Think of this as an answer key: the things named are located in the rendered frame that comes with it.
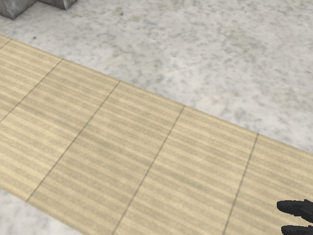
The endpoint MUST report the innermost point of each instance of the right robot hand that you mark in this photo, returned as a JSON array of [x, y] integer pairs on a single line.
[[297, 208]]

